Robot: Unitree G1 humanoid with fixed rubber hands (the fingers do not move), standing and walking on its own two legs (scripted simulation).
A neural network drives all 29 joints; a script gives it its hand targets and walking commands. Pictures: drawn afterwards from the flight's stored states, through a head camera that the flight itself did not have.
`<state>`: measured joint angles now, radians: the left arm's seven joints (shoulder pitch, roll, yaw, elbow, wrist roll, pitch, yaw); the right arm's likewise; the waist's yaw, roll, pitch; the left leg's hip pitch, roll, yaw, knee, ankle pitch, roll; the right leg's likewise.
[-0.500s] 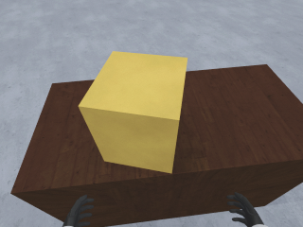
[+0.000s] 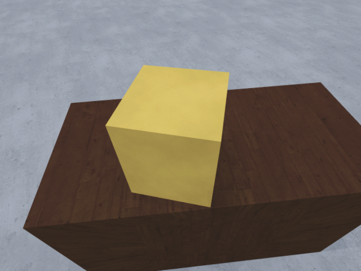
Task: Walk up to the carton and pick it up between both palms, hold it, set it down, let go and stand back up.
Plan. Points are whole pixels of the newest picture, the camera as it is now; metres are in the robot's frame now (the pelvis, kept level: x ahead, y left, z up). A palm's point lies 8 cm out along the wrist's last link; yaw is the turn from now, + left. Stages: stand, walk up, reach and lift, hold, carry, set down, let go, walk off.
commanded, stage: stand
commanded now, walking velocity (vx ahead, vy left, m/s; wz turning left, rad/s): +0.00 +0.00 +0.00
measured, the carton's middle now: (177, 136) +0.46 +0.03 +0.02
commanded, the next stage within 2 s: none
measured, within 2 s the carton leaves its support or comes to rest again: neither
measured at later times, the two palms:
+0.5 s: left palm out of the picture +0.03 +0.30 -0.12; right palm out of the picture +0.05 -0.28 -0.12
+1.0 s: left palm out of the picture +0.04 +0.30 -0.12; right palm out of the picture +0.05 -0.29 -0.12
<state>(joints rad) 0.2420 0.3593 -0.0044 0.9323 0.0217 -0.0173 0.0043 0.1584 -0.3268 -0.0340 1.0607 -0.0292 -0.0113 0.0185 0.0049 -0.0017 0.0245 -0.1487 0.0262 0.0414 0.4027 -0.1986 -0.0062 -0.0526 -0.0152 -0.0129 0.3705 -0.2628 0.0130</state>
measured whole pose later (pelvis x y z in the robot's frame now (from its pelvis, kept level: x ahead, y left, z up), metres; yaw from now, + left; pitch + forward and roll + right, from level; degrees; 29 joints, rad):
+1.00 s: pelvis -0.02 +0.00 +0.00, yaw +0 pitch -3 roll +0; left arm 0.17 0.36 -0.02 1.07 0.02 -0.02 0.00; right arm 0.10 -0.33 -0.01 1.15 -0.02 -0.01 0.01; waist 0.00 0.00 0.06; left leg -0.15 0.02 0.04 0.36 -0.15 0.00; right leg -0.06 -0.02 -0.01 0.33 -0.21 0.02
